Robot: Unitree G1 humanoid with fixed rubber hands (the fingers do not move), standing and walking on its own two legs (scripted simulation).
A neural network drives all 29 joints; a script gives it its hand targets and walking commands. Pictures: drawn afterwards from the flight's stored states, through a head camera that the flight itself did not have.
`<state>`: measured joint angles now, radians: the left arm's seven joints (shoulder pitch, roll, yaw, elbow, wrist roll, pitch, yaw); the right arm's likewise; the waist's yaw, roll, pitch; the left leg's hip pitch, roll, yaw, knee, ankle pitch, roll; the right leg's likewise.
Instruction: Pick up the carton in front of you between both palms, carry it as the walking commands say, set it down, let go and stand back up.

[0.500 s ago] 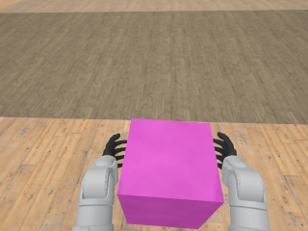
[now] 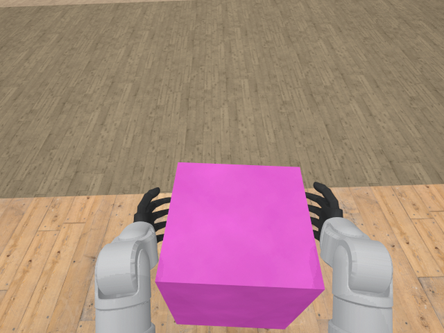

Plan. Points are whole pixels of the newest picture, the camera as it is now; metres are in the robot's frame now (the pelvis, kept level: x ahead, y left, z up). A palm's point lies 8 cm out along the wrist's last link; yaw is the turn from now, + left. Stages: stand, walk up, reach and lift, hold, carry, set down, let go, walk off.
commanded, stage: carry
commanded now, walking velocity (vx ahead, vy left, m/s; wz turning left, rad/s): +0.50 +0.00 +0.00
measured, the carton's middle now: (234, 250) +0.27 +0.00 +0.02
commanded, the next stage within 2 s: none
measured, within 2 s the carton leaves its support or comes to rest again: neither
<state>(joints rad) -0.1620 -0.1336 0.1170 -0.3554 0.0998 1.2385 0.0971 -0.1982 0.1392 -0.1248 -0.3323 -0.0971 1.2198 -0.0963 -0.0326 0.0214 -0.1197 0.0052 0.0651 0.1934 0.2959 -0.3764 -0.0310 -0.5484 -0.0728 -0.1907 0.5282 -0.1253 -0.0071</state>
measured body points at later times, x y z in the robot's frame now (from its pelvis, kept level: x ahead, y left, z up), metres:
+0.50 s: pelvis +0.34 +0.00 -0.01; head +0.34 +0.00 +0.44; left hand +0.61 +0.16 +0.08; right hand +0.62 -0.15 +0.08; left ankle +0.47 +0.09 -0.74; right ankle +0.15 -0.10 -0.73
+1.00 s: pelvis +0.69 -0.01 -0.02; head +0.68 -0.02 +0.43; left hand +0.96 +0.14 +0.07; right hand +0.97 -0.16 +0.07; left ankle +0.48 +0.09 -0.72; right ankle +0.80 -0.10 -0.74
